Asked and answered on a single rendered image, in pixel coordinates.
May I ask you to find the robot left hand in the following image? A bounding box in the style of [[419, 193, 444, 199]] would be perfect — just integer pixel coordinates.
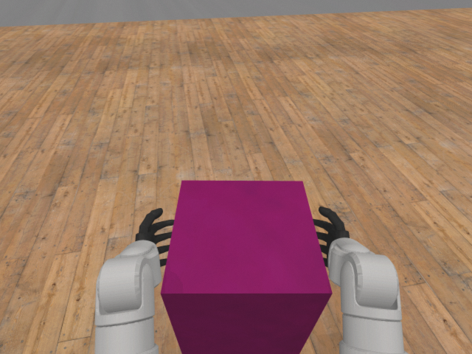
[[135, 208, 174, 267]]

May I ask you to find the carton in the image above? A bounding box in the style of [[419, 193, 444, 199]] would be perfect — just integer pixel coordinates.
[[161, 181, 332, 354]]

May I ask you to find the robot right hand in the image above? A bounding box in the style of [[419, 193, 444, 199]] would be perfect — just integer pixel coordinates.
[[313, 206, 350, 267]]

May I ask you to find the robot left forearm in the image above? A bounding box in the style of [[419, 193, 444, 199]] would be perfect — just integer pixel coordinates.
[[94, 240, 162, 354]]

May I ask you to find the robot right forearm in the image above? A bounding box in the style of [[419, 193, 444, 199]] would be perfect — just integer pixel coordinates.
[[327, 237, 408, 354]]

